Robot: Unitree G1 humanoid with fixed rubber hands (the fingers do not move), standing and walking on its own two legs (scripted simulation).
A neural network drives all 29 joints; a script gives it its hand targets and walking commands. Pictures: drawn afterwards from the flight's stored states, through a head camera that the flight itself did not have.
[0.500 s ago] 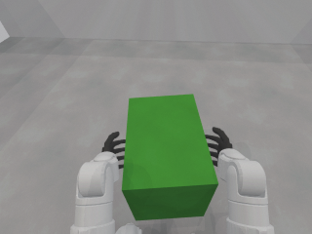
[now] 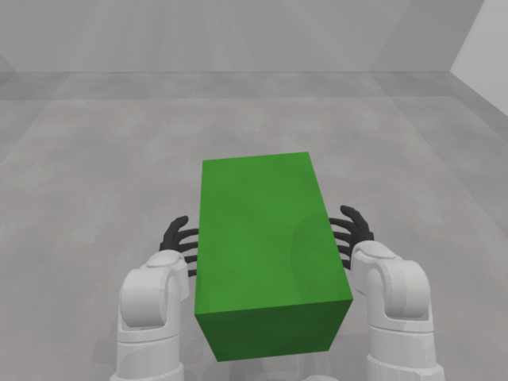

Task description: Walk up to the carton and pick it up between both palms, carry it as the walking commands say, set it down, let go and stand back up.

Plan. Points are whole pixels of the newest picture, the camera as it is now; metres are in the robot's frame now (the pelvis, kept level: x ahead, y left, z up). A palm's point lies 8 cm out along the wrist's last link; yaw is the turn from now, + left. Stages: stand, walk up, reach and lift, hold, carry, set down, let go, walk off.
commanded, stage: carry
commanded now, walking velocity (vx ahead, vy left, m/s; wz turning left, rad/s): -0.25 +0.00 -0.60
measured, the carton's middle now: (264, 253) +0.32 +0.02 +0.03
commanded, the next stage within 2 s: none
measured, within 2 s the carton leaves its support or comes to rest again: neither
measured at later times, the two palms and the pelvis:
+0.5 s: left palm out of the picture +0.11 +0.05 +0.06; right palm out of the picture +0.03 -0.21 +0.08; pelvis -0.20 +0.02 -0.02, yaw -17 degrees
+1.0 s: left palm out of the picture -0.09 +0.00 +0.06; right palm out of the picture -0.26 -0.22 +0.05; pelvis -0.39 +0.07 -0.01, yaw -35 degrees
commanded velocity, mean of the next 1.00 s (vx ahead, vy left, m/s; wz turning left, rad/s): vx -0.25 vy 0.00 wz -0.60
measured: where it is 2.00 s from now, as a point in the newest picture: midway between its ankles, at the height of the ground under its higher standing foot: outside the picture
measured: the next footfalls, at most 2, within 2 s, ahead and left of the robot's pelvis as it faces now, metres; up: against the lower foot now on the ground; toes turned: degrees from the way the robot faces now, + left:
right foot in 0.12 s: -0.03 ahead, -0.14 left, +0.00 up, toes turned -12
left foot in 0.48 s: -0.15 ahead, +0.11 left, +0.00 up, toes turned -12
